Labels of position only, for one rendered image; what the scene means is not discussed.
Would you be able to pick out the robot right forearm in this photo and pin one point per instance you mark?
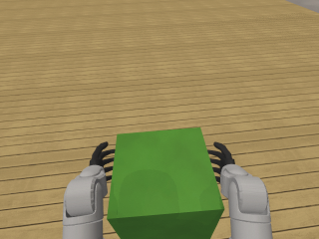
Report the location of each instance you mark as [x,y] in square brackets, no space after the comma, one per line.
[248,203]

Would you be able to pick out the robot left forearm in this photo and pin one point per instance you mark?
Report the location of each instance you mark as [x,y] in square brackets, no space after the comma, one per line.
[83,204]

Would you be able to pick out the right robot hand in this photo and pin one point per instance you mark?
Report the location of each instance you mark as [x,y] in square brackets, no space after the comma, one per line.
[224,155]

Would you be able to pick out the carton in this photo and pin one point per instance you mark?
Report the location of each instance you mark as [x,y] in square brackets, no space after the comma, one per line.
[163,186]

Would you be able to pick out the left robot hand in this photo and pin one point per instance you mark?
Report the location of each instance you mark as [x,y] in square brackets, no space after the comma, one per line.
[98,155]

